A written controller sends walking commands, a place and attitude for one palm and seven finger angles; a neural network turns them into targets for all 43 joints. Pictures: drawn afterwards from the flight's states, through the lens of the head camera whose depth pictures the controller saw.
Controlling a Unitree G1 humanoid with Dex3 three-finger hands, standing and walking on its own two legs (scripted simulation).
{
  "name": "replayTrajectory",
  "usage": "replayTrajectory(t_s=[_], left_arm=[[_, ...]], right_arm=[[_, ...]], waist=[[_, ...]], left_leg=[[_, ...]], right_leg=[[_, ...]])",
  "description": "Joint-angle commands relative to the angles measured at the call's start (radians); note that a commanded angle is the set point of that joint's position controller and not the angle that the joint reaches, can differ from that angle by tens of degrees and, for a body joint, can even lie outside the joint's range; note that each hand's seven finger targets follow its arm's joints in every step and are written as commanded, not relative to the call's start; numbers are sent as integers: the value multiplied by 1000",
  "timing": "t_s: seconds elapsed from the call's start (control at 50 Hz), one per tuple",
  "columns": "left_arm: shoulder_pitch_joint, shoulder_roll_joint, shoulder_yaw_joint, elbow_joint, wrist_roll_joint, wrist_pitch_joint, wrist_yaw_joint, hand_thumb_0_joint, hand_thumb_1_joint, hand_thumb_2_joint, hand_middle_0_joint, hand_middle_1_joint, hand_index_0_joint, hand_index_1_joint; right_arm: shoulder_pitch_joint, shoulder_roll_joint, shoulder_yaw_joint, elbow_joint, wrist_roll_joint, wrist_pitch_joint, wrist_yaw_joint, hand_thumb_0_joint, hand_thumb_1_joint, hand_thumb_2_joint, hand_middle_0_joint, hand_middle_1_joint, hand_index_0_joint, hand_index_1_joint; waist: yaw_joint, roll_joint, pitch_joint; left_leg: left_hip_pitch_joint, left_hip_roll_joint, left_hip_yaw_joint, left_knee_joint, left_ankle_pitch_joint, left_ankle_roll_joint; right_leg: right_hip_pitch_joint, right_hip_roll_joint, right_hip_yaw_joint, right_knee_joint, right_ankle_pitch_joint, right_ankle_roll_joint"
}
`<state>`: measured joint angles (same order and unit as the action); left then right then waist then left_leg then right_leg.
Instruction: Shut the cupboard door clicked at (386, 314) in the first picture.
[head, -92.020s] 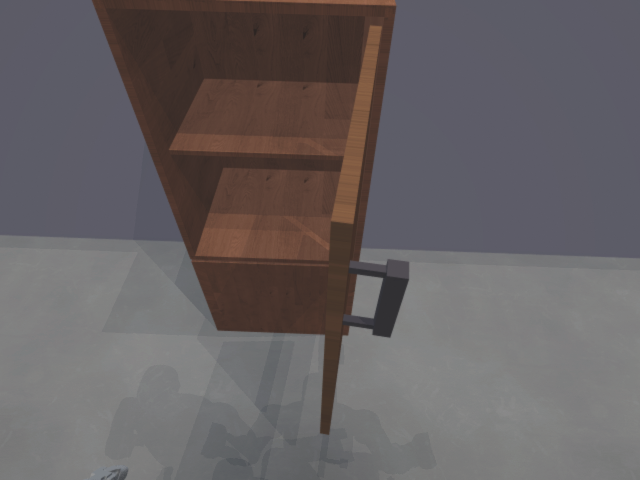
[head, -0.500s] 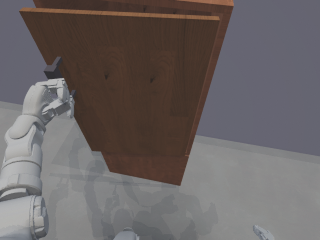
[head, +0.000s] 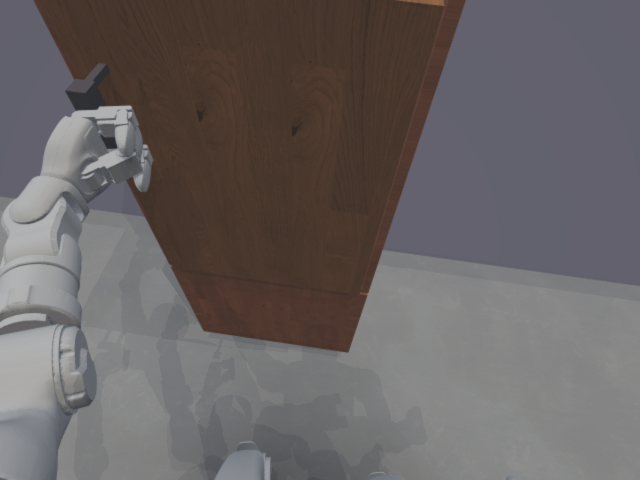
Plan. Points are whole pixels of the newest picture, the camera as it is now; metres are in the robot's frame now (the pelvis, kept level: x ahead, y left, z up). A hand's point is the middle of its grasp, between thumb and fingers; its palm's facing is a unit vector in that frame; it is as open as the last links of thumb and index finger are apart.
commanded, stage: push the door shut along its arc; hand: left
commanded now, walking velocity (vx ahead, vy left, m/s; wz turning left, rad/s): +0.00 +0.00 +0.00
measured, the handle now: (111, 121) +0.54 +0.26 +0.13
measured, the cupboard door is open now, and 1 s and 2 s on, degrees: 0 0 0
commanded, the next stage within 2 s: pull the fist back off the door in 0.16 s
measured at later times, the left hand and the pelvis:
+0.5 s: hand (157, 152) +0.47 +0.19 +0.14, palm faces +0.13 -0.99 -0.05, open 3.1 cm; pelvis -0.04 -0.01 -0.01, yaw +2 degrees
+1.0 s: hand (137, 193) +0.42 +0.20 +0.13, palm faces +0.07 -1.00 +0.00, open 3.1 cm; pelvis +0.02 -0.02 +0.01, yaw -1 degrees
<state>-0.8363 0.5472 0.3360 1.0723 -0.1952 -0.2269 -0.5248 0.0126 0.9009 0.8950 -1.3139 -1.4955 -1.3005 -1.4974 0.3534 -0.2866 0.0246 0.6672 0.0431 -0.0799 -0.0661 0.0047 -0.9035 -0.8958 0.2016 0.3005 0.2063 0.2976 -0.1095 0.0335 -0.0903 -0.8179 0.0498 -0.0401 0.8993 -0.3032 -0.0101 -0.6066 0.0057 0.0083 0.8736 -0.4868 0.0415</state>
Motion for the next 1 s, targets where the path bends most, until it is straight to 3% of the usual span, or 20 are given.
replayTrajectory(t_s=[0.0, 0.06, 0.1, 0.24, 0.26, 0.3, 0.32, 0.38, 0.44, 0.5, 0.56, 0.62, 0.66, 0.72, 0.8, 0.86, 0.9, 0.92, 0.94, 0.98], left_arm=[[-616, 190, -30, -184, -15, -56, 11, 0, 900, 900, -1300, -1500, -1300, -1500], [-691, 201, -42, -191, -8, -63, 14, 0, 900, 900, -1300, -1500, -1300, -1500], [-720, 156, -83, -178, -2, -58, 11, 0, 900, 900, -1300, -1500, -1300, -1500], [-824, 138, -134, -158, 3, -39, 4, 0, 900, 900, -1300, -1500, -1300, -1500], [-868, 151, 67, -171, -71, -22, 202, 0, 900, 900, -1300, -1500, -1300, -1500], [-791, 11, -20, -140, -24, 9, 365, 0, 900, 900, -1300, -1500, -1300, -1500], [-780, 8, -22, -139, 1, 17, 411, 0, 900, 900, -1300, -1500, -1300, -1500], [-820, 58, -61, -184, 112, -1, 482, 0, 900, 900, -1300, -1500, -1300, -1500], [-804, 73, -95, -180, 171, -27, 471, 0, 900, 900, -1300, -1500, -1300, -1500], [-756, 76, -86, -155, 133, -40, 414, 0, 900, 900, -1300, -1500, -1300, -1500], [-656, 219, 73, -112, 67, -39, 379, 0, 900, 900, -1300, -1500, -1300, -1500], [-509, 249, 120, -103, 77, -41, 384, 0, 900, 900, -1300, -1500, -1300, -1500], [-387, 317, 186, -154, 104, -67, 398, 0, 900, 900, -1300, -1500, -1300, -1500], [-255, 261, 159, -275, 98, -88, 386, 0, 900, 900, -1300, -1500, -1300, -1500], [-129, 172, 120, -456, 17, -77, 316, 0, 900, 900, -1300, -1500, -1300, -1500], [-90, 87, 53, -583, -37, -49, 273, 0, 900, 900, -1300, -1500, -1300, -1500], [-75, 71, 40, -603, -51, -24, 265, 0, 900, 900, -1300, -1500, -1300, -1500], [-73, 76, 42, -649, -52, -22, 267, 0, 900, 900, -1300, -1500, -1300, -1500], [-39, 18, -5, -689, -53, -16, 268, 0, 900, 900, -1300, -1500, -1300, -1500], [35, 31, 19, -756, -58, -13, 283, 0, 900, 900, -1300, -1500, -1300, -1500]], right_arm=[[67, -178, -69, -74, -1, -31, -14, 0, -900, -900, 200, 300, 200, 300], [77, -184, -68, -65, -2, -42, -19, 0, -900, -900, 200, 300, 200, 300], [78, -184, -68, -56, -2, -48, -18, 0, -900, -900, 200, 300, 200, 300], [78, -196, -56, -24, 1, -92, -32, 0, -900, -900, 200, 300, 200, 300], [87, -149, -52, -27, -15, -104, -36, 0, -900, -900, 200, 300, 200, 300], [101, -146, -57, -36, -20, -106, -15, 0, -900, -900, 200, 300, 200, 300], [110, -150, -64, -31, -30, -104, -8, 0, -900, -900, 200, 300, 200, 300], [131, -156, -65, -30, -44, -97, 12, 0, -900, -900, 200, 300, 200, 300], [136, -154, -65, -30, -46, -90, 28, 0, -900, -900, 200, 300, 200, 300], [120, -156, -64, -42, -36, -85, 27, 0, -900, -900, 200, 300, 200, 300], [117, -163, -60, -52, -31, -77, 17, 0, -900, -900, 200, 300, 200, 300], [111, -143, -56, -82, -29, -61, 23, 0, -900, -900, 200, 300, 200, 300], [114, -139, -60, -107, -33, -47, 26, 0, -900, -900, 200, 300, 200, 300], [96, -128, -72, -144, -27, -26, 29, 0, -900, -900, 200, 300, 200, 300], [71, -126, -87, -165, -6, -15, 19, 0, -900, -900, 200, 300, 200, 300], [42, -116, -85, -165, 9, -21, 2, 0, -900, -900, 200, 300, 200, 300], [33, -114, -85, -143, 12, -24, -7, 0, -900, -900, 200, 300, 200, 300], [26, -115, -85, -145, 13, -26, -9, 0, -900, -900, 200, 300, 200, 300], [7, -105, -82, -151, 12, -33, -7, 0, -900, -900, 200, 300, 200, 300], [-10, -104, -81, -155, 11, -44, -7, 0, -900, -900, 200, 300, 200, 300]], waist=[[-81, 89, -310], [-94, 96, -325], [-108, 116, -335], [-137, 136, -342], [-50, 125, -344], [-85, 135, -328], [-92, 101, -325], [-109, 139, -374], [-103, 163, -375], [-95, 114, -361], [-35, 61, -384], [2, 29, -339], [41, 4, -351], [49, -26, -364], [48, -33, -376], [36, 23, -342], [28, 30, -295], [34, 44, -304], [37, 93, -309], [55, 114, -340]], left_leg=[[510, -13, -31, -77, 83, 35], [504, -16, -35, -69, 60, 40], [529, -11, -48, -68, 35, 35], [499, -4, -58, -64, -99, 38], [430, 0, -88, -99, -130, 29], [459, 10, -113, -139, -218, 9], [446, 7, -114, -143, -249, 9], [455, -8, -93, -127, -227, 19], [462, -13, -79, -121, -217, 19], [444, -13, -63, -124, -199, 23], [368, -22, -25, -115, -150, 30], [307, -19, 8, -119, -99, 36], [280, -21, 26, -111, -39, 44], [303, -23, 58, -111, 48, 49], [378, -32, 72, -121, 121, 52], [444, -38, 77, -126, 156, 57], [468, -36, 67, -134, 162, 56], [491, -35, 59, -140, 177, 53], [527, -39, 59, -142, 198, 51], [575, -41, 53, -137, 258, 48]], right_leg=[[-242, 51, -50, -143, 191, -50], [-255, 50, -50, -134, 170, -55], [-297, 47, -54, -130, 147, -53], [-364, 41, -54, -122, 62, -49], [-317, 33, -56, -121, 66, -51], [-352, 39, -77, -104, 46, -40], [-344, 38, -78, -106, 36, -37], [-320, 34, -68, -112, 23, -41], [-313, 37, -62, -125, 14, -49], [-266, 46, -54, -150, 4, -54], [-157, 50, -39, -166, 10, -53], [-96, 49, -33, -173, 43, -44], [-30, 49, -21, -166, 88, -41], [36, 54, -12, -166, 226, -33], [100, 62, -7, -186, 362, -29], [102, 61, -8, -207, 417, -26], [75, 59, -13, -218, 425, -24], [73, 58, -19, -213, 428, -28], [70, 58, -27, -208, 440, -32], [88, 55, -31, -198, 490, -37]])
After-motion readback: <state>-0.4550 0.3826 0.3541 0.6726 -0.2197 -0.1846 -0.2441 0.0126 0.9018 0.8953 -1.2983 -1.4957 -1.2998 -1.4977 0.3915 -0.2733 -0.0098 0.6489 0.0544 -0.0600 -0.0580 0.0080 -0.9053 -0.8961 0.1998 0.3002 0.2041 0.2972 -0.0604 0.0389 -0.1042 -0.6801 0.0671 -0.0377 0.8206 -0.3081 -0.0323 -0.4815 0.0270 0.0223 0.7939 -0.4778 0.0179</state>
